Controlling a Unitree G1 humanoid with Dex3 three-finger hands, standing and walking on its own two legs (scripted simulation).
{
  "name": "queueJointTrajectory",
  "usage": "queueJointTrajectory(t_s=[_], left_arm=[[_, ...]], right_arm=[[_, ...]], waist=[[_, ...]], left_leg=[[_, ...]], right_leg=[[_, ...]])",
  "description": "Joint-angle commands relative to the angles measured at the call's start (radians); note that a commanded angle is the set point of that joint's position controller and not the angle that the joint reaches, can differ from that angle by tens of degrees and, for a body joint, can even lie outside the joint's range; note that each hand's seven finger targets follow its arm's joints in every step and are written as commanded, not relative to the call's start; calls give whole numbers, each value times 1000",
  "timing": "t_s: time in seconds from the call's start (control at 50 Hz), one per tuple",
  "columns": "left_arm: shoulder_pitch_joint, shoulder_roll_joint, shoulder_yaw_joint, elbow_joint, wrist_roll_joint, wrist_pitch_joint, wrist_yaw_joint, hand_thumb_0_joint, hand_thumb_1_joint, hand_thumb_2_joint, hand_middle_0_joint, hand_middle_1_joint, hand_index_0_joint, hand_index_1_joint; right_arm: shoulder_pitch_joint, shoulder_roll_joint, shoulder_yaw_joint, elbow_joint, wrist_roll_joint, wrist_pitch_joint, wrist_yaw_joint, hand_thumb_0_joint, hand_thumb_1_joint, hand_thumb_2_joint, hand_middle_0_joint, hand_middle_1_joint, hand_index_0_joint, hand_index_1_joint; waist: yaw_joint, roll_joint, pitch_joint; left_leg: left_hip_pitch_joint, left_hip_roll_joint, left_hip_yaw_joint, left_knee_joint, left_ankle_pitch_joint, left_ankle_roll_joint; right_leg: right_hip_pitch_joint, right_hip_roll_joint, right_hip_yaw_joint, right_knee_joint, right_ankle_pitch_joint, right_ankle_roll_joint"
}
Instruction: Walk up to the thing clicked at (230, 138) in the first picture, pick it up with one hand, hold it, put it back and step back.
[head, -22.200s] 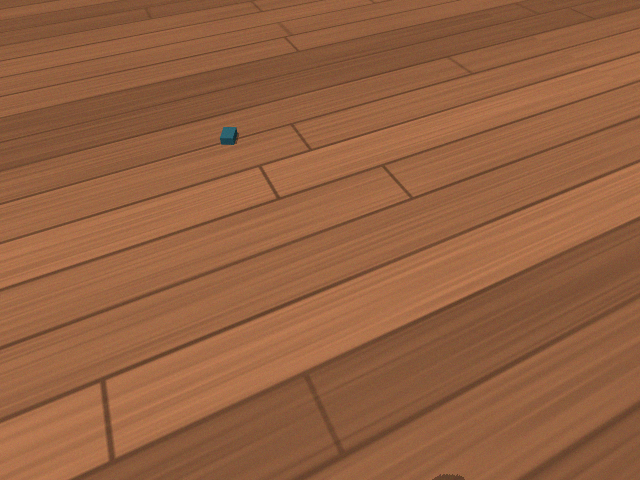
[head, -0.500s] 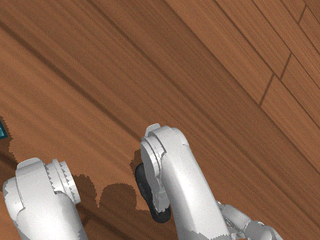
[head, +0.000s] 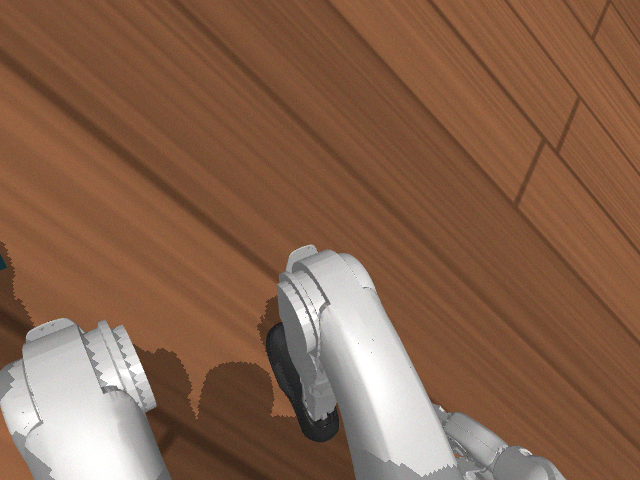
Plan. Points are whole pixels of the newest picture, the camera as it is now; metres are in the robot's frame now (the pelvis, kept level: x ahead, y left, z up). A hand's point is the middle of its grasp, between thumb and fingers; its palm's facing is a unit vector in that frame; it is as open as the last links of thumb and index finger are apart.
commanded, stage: close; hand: left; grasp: from above
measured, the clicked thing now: out of the picture +0.42 +0.31 -0.28
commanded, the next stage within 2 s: settle in 0.20 s
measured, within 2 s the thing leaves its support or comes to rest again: leaves its support in 0.62 s
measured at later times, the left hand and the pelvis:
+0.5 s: hand out of the picture +0.40 +0.31 -0.25, palm faces -0.42 -0.20 -0.89, open 9.6 cm; pelvis +0.00 +0.00 +0.00, yaw +0 degrees
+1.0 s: hand out of the picture +0.39 +0.32 -0.16, palm faces -0.42 -0.13 -0.90, open 9.6 cm; pelvis +0.00 -0.01 +0.02, yaw +4 degrees
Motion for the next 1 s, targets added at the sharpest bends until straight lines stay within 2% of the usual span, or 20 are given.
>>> queueJointTrajectory(t_s=[0.0,0.08,0.1,0.22,0.28,0.38,0.48,0.52,0.56,0.62,0.66,0.68,0.7,0.72,0.76,0.78,0.82,0.9,0.96,0.98], left_arm=[[-193,184,10,-57,-13,-12,8,0,415,427,-849,-380,-840,-391],[-174,191,13,-49,-17,-15,6,0,477,447,-913,-361,-893,-382],[-152,206,36,-60,-14,-15,11,0,488,446,-919,-358,-902,-377],[-176,208,32,-43,-8,-17,6,0,583,483,-1029,-311,-988,-353],[-153,210,30,-60,-8,-13,6,0,606,516,-1077,-274,-1016,-338],[-150,209,46,-56,-7,-4,-1,0,770,608,-1209,-419,-1182,-450],[-170,236,86,-155,-2,4,-5,0,773,671,-1231,-426,-1189,-473],[-186,210,65,-176,11,5,-16,0,767,683,-1230,-429,-1185,-479],[-204,230,97,-271,7,-1,-18,0,784,675,-1236,-428,-1194,-474],[-172,203,101,-379,0,-7,-30,0,784,673,-1215,-450,-1183,-486],[-175,128,55,-441,-11,-10,-47,0,746,681,-1206,-424,-1160,-474],[-210,57,-5,-493,-24,-12,-58,0,738,638,-1184,-421,-1148,-461],[-208,119,41,-502,-21,-8,-58,0,737,617,-1176,-406,-1144,-441],[-176,76,14,-506,-28,0,-67,0,734,613,-1174,-405,-1142,-441],[-143,79,42,-485,-31,26,-76,0,735,626,-1168,-396,-1136,-433],[-141,19,4,-484,-39,39,-89,0,744,609,-1178,-381,-1145,-418],[-151,-18,-16,-454,-52,63,-110,0,735,604,-1193,-351,-1148,-401],[-172,-26,-36,-411,-55,89,-166,0,661,589,-1153,-328,-1096,-389],[-210,-21,-34,-441,-64,85,-214,0,672,586,-1182,-309,-1117,-379],[-222,-6,-25,-468,-68,78,-224,0,678,587,-1183,-322,-1122,-389]], right_arm=[[167,-322,-84,-8,4,1,-14,0,-892,-899,200,299,199,299],[168,-320,-75,-15,5,5,-18,0,-892,-900,200,299,199,299],[183,-326,-84,-13,5,13,-21,0,-892,-899,200,299,199,299],[184,-315,-76,-24,0,26,-30,0,-894,-900,200,299,199,299],[162,-315,-81,-20,1,29,-35,0,-893,-901,200,299,199,299],[177,-309,-88,-19,3,38,-39,0,-906,-902,200,299,199,299],[178,-305,-106,-18,8,51,-35,0,-907,-902,200,299,199,299],[183,-306,-121,-13,3,54,-30,0,-907,-902,200,299,199,299],[180,-311,-143,-8,13,54,-29,0,-906,-901,200,299,199,299],[191,-298,-170,0,31,60,-26,0,-904,-901,200,299,199,299],[188,-282,-191,-8,48,66,-23,0,-903,-901,200,299,199,299],[176,-262,-192,-9,62,67,-22,0,-902,-901,200,299,199,299],[176,-278,-211,-11,71,69,-25,0,-900,-899,200,299,199,299],[195,-265,-218,-3,85,74,-25,0,-900,-900,200,299,199,299],[224,-273,-242,13,94,82,-28,0,-896,-898,200,299,199,299],[223,-256,-246,7,105,89,-29,0,-895,-898,200,299,199,299],[229,-245,-249,14,118,104,-33,0,-897,-900,200,299,199,299],[230,-234,-258,7,135,125,-53,0,-899,-901,200,299,199,299],[228,-221,-259,-6,141,140,-69,0,-901,-903,200,300,199,299],[226,-216,-262,-6,145,145,-77,0,-902,-903,200,300,199,300]], waist=[[-35,427,-597],[-36,395,-595],[-18,421,-630],[-37,412,-595],[-22,428,-606],[-14,456,-622],[20,541,-725],[-2,553,-703],[29,609,-746],[45,638,-807],[47,628,-835],[49,612,-832],[60,616,-856],[74,619,-847],[86,568,-874],[90,541,-880],[96,496,-851],[100,405,-801],[106,391,-829],[124,391,-847]], left_leg=[[436,32,125,-281,156,37],[416,33,133,-267,158,43],[440,31,137,-281,186,41],[411,32,140,-273,152,44],[423,33,138,-279,156,40],[432,31,142,-283,163,38],[492,31,139,-290,226,26],[497,29,150,-290,214,27],[537,27,146,-311,222,17],[564,25,160,-315,237,15],[548,25,174,-308,236,22],[539,20,177,-314,218,25],[558,21,175,-327,216,25],[546,20,181,-335,214,27],[554,17,189,-340,243,29],[547,18,192,-345,248,33],[520,11,198,-362,236,40],[457,7,204,-375,184,55],[460,-3,214,-389,171,59],[470,-6,217,-396,163,58]], right_leg=[[303,12,-155,-199,217,-94],[324,16,-147,-209,222,-90],[351,21,-143,-215,241,-95],[321,17,-142,-212,214,-93],[325,19,-136,-210,212,-97],[316,17,-140,-203,220,-99],[306,12,-148,-168,268,-108],[295,14,-144,-170,264,-108],[270,9,-147,-162,260,-114],[271,6,-136,-170,268,-119],[272,8,-117,-180,272,-121],[248,5,-118,-189,260,-120],[243,2,-116,-195,253,-120],[235,3,-105,-199,249,-123],[242,-2,-100,-212,272,-118],[237,-1,-94,-225,278,-118],[230,-6,-88,-241,267,-117],[228,-7,-69,-269,212,-117],[270,-15,-52,-282,193,-116],[276,-17,-44,-288,174,-120]])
